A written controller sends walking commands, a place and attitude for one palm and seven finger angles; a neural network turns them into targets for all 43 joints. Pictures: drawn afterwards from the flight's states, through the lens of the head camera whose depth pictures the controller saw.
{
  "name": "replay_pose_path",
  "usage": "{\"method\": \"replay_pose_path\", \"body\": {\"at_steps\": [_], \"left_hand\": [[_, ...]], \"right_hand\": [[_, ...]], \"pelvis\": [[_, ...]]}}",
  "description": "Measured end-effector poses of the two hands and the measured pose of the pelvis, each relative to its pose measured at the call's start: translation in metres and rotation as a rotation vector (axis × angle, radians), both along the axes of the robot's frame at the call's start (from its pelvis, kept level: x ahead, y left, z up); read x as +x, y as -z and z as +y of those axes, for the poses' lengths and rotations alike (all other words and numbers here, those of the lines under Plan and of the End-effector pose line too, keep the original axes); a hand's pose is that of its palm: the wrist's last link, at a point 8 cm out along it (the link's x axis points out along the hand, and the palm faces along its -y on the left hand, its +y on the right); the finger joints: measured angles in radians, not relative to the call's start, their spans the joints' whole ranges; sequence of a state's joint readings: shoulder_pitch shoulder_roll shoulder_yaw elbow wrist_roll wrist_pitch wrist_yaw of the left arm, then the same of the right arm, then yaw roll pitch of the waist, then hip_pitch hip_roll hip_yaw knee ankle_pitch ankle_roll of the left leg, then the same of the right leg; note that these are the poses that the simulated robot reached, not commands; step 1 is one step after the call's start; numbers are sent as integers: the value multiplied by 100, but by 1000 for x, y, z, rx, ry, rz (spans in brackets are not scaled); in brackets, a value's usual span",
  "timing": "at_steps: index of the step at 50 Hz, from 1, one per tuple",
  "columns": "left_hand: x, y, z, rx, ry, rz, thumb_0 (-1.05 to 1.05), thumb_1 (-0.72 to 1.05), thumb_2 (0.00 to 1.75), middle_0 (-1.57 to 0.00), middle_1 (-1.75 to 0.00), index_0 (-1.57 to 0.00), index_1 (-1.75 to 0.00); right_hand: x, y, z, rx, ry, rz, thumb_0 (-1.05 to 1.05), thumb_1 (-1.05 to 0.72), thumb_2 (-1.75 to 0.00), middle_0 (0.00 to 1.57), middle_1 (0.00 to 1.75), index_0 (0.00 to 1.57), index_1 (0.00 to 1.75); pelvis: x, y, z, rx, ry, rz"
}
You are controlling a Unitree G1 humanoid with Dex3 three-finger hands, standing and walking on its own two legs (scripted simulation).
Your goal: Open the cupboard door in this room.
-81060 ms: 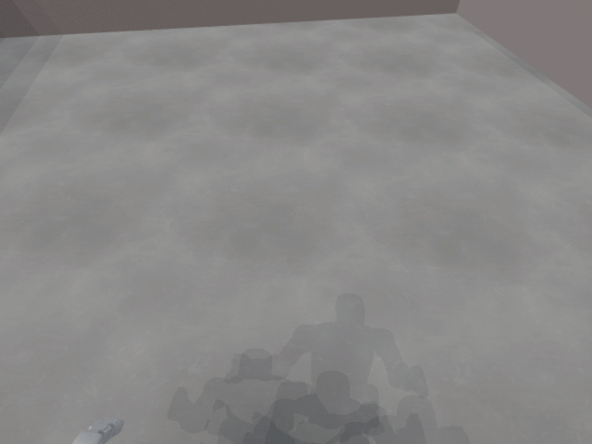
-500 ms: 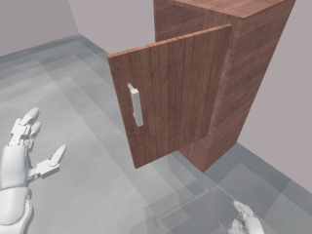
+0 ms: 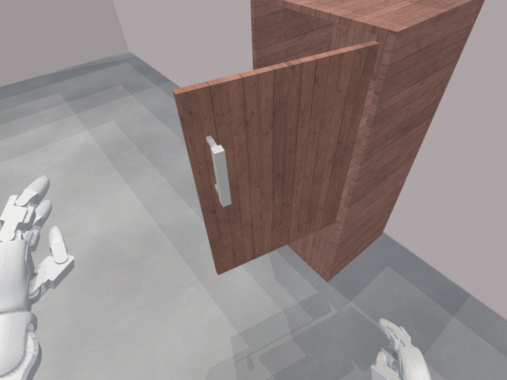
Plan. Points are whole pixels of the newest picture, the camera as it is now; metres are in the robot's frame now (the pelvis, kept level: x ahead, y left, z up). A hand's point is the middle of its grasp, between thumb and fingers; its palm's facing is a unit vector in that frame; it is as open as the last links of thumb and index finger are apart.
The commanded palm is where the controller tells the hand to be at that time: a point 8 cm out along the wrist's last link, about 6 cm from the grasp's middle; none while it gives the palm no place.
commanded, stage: step back with the hand held close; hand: left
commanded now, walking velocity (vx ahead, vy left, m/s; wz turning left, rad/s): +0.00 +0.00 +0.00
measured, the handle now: (218, 172) +0.48 +0.13 +0.07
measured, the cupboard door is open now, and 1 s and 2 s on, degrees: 77 77 77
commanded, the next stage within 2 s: stop stepping back and stand still in 1.00 s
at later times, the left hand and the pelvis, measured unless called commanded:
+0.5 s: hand (30, 305) +0.16 +0.28 +0.14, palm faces +0.38 -0.80 -0.47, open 7.4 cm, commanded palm +0.09 +0.32 +0.17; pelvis -0.05 +0.02 -0.01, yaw +0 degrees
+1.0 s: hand out of the picture +0.00 +0.30 +0.16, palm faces +0.55 -0.71 -0.45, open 7.4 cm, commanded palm -0.06 +0.34 +0.17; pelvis -0.16 +0.02 -0.03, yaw +7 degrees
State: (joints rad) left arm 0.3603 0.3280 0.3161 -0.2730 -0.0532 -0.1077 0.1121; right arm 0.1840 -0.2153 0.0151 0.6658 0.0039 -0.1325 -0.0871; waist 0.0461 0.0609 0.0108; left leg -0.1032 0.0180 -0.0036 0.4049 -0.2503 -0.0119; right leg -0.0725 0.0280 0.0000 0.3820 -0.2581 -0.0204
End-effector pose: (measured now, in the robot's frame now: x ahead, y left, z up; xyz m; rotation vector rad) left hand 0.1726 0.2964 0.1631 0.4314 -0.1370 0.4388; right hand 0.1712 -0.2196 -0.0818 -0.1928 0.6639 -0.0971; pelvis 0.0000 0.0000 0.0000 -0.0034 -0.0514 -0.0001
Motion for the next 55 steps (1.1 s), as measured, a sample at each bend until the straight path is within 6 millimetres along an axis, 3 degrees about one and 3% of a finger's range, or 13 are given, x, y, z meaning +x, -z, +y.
{"method": "replay_pose_path", "body": {"at_steps": [6,12,21,26,32,38,47,55], "left_hand": [[-2,-3,1,10,3,4,2,89,90,-21,-30,-21,-30],[-22,-25,5,166,38,-1,2,89,90,-21,-30,-22,-30],[-42,5,19,102,24,79,1,89,90,-21,-30,-22,-30],[-58,0,20,105,71,7,2,89,90,-21,-30,-22,-30],[-89,-14,26,173,103,-95,2,89,90,-21,-30,-22,-30],[-127,-9,35,208,46,-96,1,89,90,-21,-30,-22,-30],[-203,-7,34,208,-64,-108,1,88,90,-21,-30,-22,-30],[-228,-19,45,221,-49,-198,1,88,90,-21,-30,-22,-30]], "right_hand": [[-7,3,-1,3,9,17,1,-91,-90,20,30,21,30],[-13,0,-9,-28,43,34,1,-91,-90,21,30,21,30],[-41,-3,-13,-71,106,64,1,-91,-90,20,30,21,30],[-65,-11,-4,-84,93,51,1,-91,-90,20,30,21,30],[-92,-16,5,-86,66,10,1,-91,-90,21,30,21,30],[-120,-3,11,-73,31,7,1,-90,-90,21,30,21,30],[-148,20,16,-74,-79,89,1,-90,-90,21,30,21,30],[-173,15,33,-67,-93,31,1,-91,-90,20,30,21,30]], "pelvis": [[-1,0,0,-1,4,1],[-6,2,5,-19,2,46],[-32,5,17,-12,10,51],[-54,7,19,-15,7,39],[-82,12,24,-26,3,33],[-107,20,24,-31,-46,20],[-144,25,17,-3,-120,13],[-191,26,22,-50,-119,13]]}}
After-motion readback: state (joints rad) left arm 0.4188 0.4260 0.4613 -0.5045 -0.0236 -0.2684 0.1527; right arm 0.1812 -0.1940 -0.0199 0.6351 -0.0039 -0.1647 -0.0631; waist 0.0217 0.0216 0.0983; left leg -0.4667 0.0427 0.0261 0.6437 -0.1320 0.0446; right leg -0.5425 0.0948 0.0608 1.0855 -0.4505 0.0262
